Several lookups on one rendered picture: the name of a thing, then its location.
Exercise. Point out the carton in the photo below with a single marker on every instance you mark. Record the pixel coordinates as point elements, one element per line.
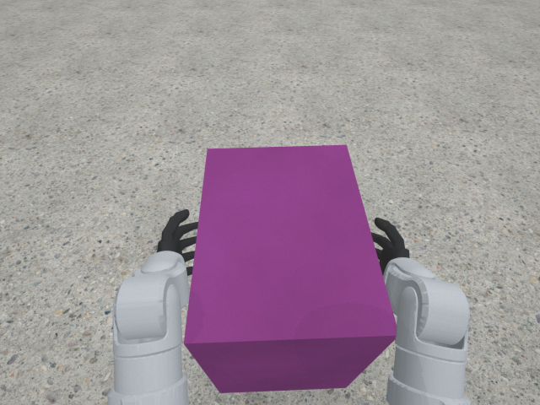
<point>287,291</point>

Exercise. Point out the left robot forearm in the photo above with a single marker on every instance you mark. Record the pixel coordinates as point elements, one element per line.
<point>147,334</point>

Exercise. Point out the robot left hand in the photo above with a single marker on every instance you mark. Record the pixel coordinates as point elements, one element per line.
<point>172,233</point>

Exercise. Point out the robot right hand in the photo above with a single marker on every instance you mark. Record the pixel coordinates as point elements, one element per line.
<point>393,248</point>

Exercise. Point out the right robot forearm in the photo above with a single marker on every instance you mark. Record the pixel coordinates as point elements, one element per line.
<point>432,334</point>

